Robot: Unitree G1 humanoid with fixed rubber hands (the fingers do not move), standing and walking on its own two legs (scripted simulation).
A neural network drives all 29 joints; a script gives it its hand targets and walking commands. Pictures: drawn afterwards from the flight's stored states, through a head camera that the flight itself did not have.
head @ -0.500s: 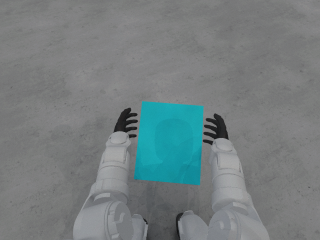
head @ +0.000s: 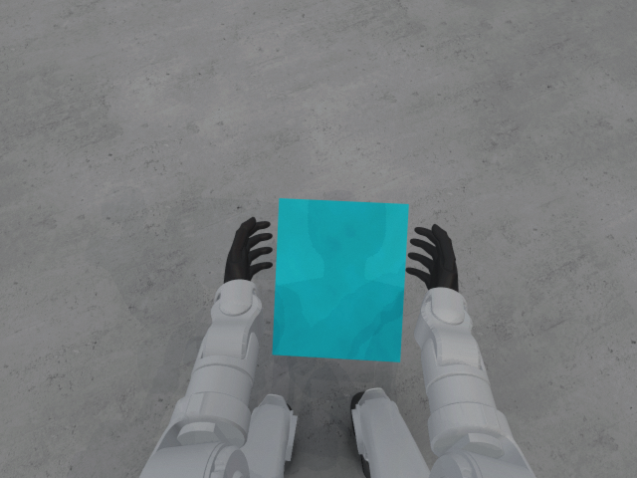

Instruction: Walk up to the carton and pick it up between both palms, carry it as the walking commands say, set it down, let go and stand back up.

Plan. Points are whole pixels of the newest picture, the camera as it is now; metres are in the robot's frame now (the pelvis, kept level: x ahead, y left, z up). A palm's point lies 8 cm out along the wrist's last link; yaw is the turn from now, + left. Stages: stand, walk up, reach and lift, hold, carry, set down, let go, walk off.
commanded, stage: set down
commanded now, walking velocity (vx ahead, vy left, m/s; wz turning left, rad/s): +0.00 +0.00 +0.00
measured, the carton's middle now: (338, 272) +0.40 -0.03 -0.19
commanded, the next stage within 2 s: none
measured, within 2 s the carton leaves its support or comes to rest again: neither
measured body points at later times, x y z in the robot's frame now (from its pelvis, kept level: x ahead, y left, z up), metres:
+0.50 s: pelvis -0.02 +0.00 -0.09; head +0.18 +0.00 +0.31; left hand +0.41 +0.12 -0.17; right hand +0.39 -0.15 -0.17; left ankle +0.04 +0.13 -0.65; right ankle +0.06 -0.12 -0.65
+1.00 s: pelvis -0.04 +0.00 -0.16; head +0.22 -0.02 +0.21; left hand +0.44 +0.12 -0.25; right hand +0.42 -0.15 -0.26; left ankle +0.04 +0.13 -0.65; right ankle +0.06 -0.13 -0.65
